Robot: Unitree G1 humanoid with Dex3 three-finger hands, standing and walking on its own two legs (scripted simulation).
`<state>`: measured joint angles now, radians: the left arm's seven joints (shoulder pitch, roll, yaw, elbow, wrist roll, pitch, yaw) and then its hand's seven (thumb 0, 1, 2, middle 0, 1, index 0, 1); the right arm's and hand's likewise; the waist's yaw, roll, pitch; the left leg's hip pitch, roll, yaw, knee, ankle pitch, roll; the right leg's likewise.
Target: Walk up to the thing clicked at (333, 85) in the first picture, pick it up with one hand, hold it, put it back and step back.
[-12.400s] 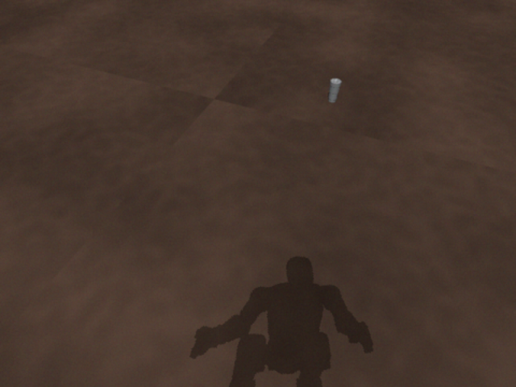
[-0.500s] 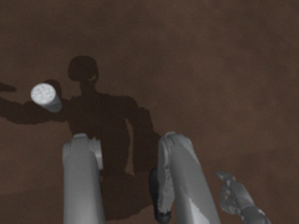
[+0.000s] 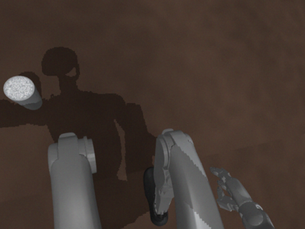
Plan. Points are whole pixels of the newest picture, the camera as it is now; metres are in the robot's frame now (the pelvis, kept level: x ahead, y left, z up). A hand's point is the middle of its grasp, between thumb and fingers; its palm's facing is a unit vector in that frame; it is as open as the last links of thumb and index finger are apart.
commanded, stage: approach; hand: left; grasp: from the side
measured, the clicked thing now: (27, 96) +0.46 +0.33 -0.28
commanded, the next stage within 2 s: close in in 0.24 s
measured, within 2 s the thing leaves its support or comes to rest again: neither
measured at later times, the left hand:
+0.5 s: hand out of the picture +0.40 +0.38 -0.21, palm faces +0.36 -0.93 +0.03, open 17.6 cm
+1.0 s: hand (23, 107) +0.41 +0.32 -0.24, palm faces +0.38 -0.93 +0.04, open 17.6 cm
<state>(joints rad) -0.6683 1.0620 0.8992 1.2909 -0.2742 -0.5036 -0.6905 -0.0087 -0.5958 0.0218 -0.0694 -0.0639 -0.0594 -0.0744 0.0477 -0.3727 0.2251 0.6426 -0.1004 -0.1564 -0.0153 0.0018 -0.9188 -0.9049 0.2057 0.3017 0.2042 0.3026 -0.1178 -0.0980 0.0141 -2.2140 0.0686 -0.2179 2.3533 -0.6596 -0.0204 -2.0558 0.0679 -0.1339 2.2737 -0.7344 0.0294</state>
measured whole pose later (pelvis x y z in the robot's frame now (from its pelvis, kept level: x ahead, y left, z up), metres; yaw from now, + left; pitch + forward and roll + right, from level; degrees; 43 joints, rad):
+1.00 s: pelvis -0.01 +0.02 -0.08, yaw -7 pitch +10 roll -16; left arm -0.56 0.86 0.67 1.42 -0.19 -1.02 -0.20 -0.01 -0.61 0.08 -0.05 -0.11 -0.06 -0.10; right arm -0.16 -0.38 0.50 0.55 -0.33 0.01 0.10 0.00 -0.93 -0.90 0.21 0.30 0.21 0.30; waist -0.21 -0.28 0.27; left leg -2.22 0.06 -0.41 2.67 -0.69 -0.02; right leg -2.03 0.15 -0.25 2.47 -0.70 0.07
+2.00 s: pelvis -0.01 +0.02 -0.07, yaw -8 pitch +11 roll -17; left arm -0.64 0.93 0.66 1.45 -0.16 -1.04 -0.08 0.00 0.00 0.70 -0.69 -0.81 -0.67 -0.80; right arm -0.17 -0.38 0.54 0.52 -0.35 0.07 0.10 0.00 -0.87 -0.89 0.21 0.30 0.21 0.30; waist -0.24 -0.30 0.31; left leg -2.23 0.08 -0.43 2.68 -0.71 -0.02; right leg -2.04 0.16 -0.26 2.45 -0.69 0.07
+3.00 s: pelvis +0.00 +0.00 -0.04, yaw -3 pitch +23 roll -12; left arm -0.56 0.68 0.58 0.94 -0.18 -0.64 -0.16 -0.01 -0.31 1.07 -0.78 -1.04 -0.73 -1.03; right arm 0.00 -0.31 0.24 0.59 -0.16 0.09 0.09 0.00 -0.88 -0.89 0.21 0.30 0.21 0.30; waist -0.12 -0.11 0.05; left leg -2.27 0.07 -0.28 2.51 -0.67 -0.03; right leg -2.11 0.08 -0.18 2.39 -0.71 0.03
